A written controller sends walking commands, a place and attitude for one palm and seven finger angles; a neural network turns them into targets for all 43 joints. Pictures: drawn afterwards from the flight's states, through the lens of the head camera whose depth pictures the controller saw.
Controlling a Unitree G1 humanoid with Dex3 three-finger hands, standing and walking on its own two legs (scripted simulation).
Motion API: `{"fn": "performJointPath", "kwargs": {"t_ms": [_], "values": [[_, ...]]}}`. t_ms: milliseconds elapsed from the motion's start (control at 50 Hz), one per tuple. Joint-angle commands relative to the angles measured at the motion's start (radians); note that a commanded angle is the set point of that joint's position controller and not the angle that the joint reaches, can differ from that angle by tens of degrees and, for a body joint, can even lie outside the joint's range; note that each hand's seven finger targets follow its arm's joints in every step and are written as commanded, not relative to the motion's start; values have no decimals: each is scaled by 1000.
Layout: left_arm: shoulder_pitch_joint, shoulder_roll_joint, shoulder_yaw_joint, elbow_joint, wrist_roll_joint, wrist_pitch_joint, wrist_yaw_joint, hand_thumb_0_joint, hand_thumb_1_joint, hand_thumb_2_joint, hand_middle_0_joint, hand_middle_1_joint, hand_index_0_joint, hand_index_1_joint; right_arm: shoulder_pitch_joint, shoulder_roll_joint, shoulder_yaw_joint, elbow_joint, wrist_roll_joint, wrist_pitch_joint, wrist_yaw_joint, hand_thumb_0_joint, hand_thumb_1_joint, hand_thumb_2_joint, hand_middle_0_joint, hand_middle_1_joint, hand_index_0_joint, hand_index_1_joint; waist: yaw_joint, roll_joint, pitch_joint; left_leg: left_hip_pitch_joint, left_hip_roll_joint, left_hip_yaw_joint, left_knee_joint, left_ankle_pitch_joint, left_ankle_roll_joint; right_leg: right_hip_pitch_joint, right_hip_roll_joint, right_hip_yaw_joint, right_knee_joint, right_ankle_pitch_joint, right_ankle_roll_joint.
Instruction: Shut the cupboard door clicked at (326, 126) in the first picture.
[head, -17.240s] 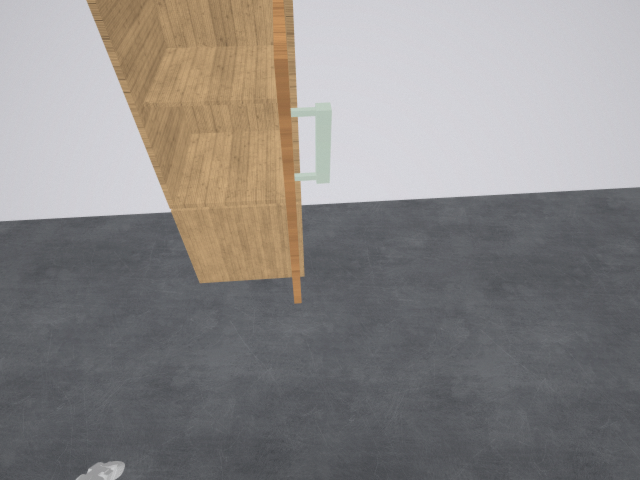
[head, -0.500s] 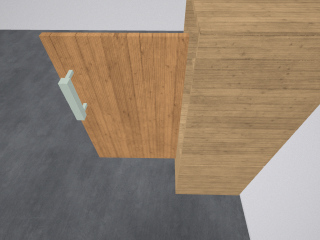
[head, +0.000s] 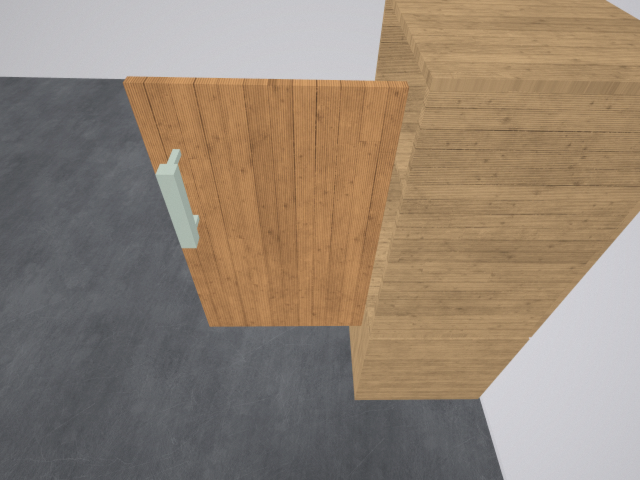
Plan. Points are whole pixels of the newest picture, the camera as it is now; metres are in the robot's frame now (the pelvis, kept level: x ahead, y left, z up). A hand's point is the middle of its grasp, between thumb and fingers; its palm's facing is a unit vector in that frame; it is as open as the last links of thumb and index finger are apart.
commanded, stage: raise the hand and make a fist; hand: left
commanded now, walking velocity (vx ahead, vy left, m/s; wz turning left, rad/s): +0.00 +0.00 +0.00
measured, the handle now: (183, 199) +0.48 +0.24 +0.08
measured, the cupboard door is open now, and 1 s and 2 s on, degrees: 90 90 90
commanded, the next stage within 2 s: bring the fist close to the handle in 1.92 s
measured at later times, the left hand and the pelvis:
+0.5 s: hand out of the picture +0.10 +0.20 -0.02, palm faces +0.18 -0.98 -0.06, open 5.8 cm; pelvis -0.08 -0.04 -0.09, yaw +6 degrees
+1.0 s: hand (145, 443) +0.16 +0.20 +0.02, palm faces +0.09 -0.99 -0.05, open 3.5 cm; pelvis -0.04 -0.02 -0.05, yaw +6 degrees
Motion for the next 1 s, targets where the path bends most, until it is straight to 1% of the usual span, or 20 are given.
{"fn": "performJointPath", "kwargs": {"t_ms": [0, 20, 40, 60, 80, 140, 160, 180, 200, 220, 240, 260, 280, 340, 440, 500, 540, 640, 800, 980], "values": [[-858, 862, 683, -1555, -64, -281, 63, 0, 900, 900, -200, -300, -200, -300, 139, -316, -98, -324, 20, -192, -104, 0, -900, -900, 200, 300, 200, 300, -85, -30, -319, 101, 143, -251, 259, 815, -63, 52, 13, -21, 387, 257, -78], [67, 131, 86, -976, -96, -163, 53, 0, 900, 900, -218, -320, -218, -320, -13, -193, -16, -339, 138, -252, -124, 0, -900, -900, 200, 300, 200, 300, -33, 310, -411, 162, 168, -334, 264, 741, -86, -233, 36, -86, 725, -91, -44], [288, -73, 51, -1130, -183, -77, 47, 0, 900, 900, -237, -340, -237, -340, -51, -152, -27, -395, 116, -273, -83, 0, -900, -900, 200, 300, 200, 300, 10, 393, -404, 14, 125, -302, 229, 688, -107, -166, -1, -44, 930, -128, -51], [115, -52, 29, -1209, -182, -129, 39, 0, 900, 900, -255, -360, -255, -360, -4, -122, -38, -391, 120, -303, -43, 0, -900, -900, 200, 300, 200, 300, -42, 198, -165, -174, 107, -248, 154, 483, -75, -318, 1, -38, 876, -161, -43], [209, -63, 67, -1168, -221, -160, 18, 0, 900, 900, -273, -380, -273, -380, -34, -133, -80, -427, 94, -321, -20, 0, -900, -900, 200, 300, 200, 300, -9, 156, -72, -318, 90, -224, 208, 376, -76, -378, -11, -33, 778, -200, -49], [282, -7, 197, -1021, -271, -358, -121, 0, 900, 900, -328, -440, -328, -440, -2, -141, -100, -474, 45, -348, 21, 0, -900, -900, 200, 300, 200, 300, -12, -13, 44, -548, 10, -193, 317, 178, -144, -527, 37, -56, 381, -141, -88], [311, 11, 219, -955, -289, -443, -194, 0, 900, 900, -347, -460, -347, -460, 2, -149, -93, -498, 37, -351, 30, 0, -900, -900, 200, 300, 200, 300, -16, -121, 6, -632, 0, -183, 374, 98, -143, -551, 35, -35, 367, -204, -94], [330, 59, 278, -927, -303, -525, -274, 0, 900, 900, -365, -480, -365, -480, -1, -161, -96, -523, 36, -349, 33, 0, -900, -900, 200, 300, 200, 300, -10, -148, -65, -670, -4, -161, 441, 88, -121, -549, 40, 0, 385, -168, -97], [361, 122, 328, -924, -294, -574, -351, 0, 900, 900, -383, -500, -383, -500, -11, -176, -97, -564, 35, -344, 31, 0, -900, -900, 200, 300, 200, 300, 6, -190, -154, -663, 1, -150, 500, 193, -82, -502, 53, 26, 436, 63, -85], [420, 145, 362, -917, -285, -566, -406, 0, 900, 900, -402, -520, -402, -520, -1, -180, -94, -605, 33, -328, 22, 0, -900, -900, 200, 300, 200, 300, 45, -234, -293, -649, -1, -139, 526, 337, -57, -432, 60, 26, 505, 278, -62], [393, 139, 348, -966, -301, -532, -444, 0, 900, 900, -420, -540, -420, -540, 3, -173, -92, -640, 35, -313, 22, 0, -900, -900, 200, 300, 200, 300, 66, -168, -384, -628, -3, -137, 515, 366, -64, -408, 72, 29, 528, 223, -64], [301, 102, 325, -1014, -340, -484, -458, 0, 900, 900, -438, -560, -438, -560, -16, -172, -89, -678, 47, -308, 20, 0, -900, -900, 200, 300, 200, 300, 68, -46, -404, -619, -2, -140, 470, 233, -97, -475, 84, -11, 539, -25, -70], [207, 110, 345, -1066, -377, -459, -452, 0, 900, 900, -457, -580, -457, -580, -42, -166, -81, -700, 55, -310, 12, 0, -900, -900, 200, 300, 200, 300, 63, 54, -347, -636, -16, -126, 469, 75, -82, -514, 78, 9, 505, -134, -76], [6, 156, 372, -1237, -403, -475, -383, 0, 900, 900, -512, -640, -512, -640, -11, -148, -58, -700, 52, -319, -22, 0, -900, -900, 200, 300, 200, 300, 14, 22, -358, -638, -2, -146, 493, -61, -33, -516, 78, 63, 417, -266, -67], [-109, 161, 267, -1257, -335, -520, -350, 0, 900, 900, -603, -740, -603, -740, 9, -147, -26, -663, 51, -343, -61, 0, -900, -900, 200, 300, 200, 300, -47, 50, -272, -666, 8, -152, 491, -244, -12, -563, 69, 108, 332, -486, -66], [-53, 160, 242, -1156, -341, -449, -391, 0, 900, 900, -658, -800, -658, -800, 13, -155, -14, -665, 62, -343, -75, 0, -900, -900, 200, 300, 200, 300, -43, 28, -232, -695, 1, -142, 478, -263, -13, -526, 57, 131, 271, -552, -56], [0, 198, 287, -1101, -354, -380, -403, 0, 900, 900, -695, -840, -695, -840, 13, -157, -9, -677, 67, -331, -79, 0, -900, -900, 200, 300, 200, 300, -15, 29, -220, -700, -1, -136, 464, -240, -16, -475, 50, 147, 237, -579, -56], [46, 228, 367, -1166, -382, -324, -350, 0, 900, 900, -787, -940, -787, -940, -4, -133, -6, -705, 61, -319, -74, 0, -900, -900, 200, 300, 200, 300, 30, 14, -247, -660, -2, -139, 426, -148, -22, -374, 37, 154, 206, -513, -52], [149, 144, 297, -1231, -363, -381, -330, 0, 900, 900, -933, -1100, -933, -1100, 48, -140, -19, -675, 45, -336, -56, 0, -900, -900, 200, 300, 200, 300, 11, 26, -291, -518, 5, -149, 367, 89, -19, -324, 63, 39, 298, -47, -49], [158, 137, 293, -1354, -353, -348, -304, 0, 900, 900, -1098, -1280, -1098, -1280, 58, -138, -22, -672, 45, -315, -54, 0, -900, -900, 200, 300, 200, 300, 15, 61, -328, -382, 14, -162, 318, 238, -36, -293, 82, -29, 322, 118, -59]]}}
